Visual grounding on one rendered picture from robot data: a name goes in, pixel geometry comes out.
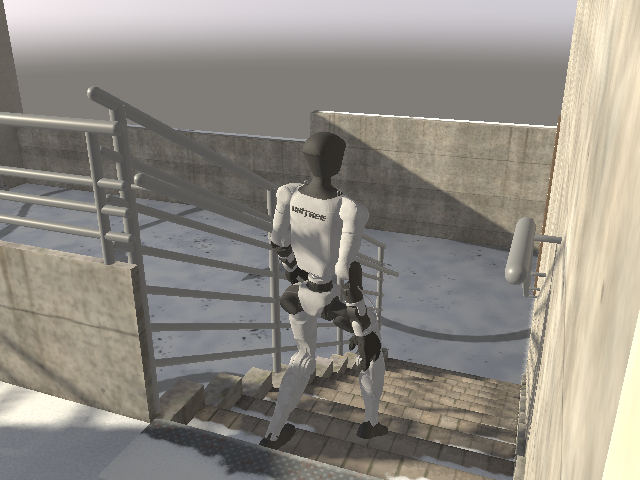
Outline stairs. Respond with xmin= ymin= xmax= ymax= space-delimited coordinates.
xmin=187 ymin=358 xmax=521 ymax=480

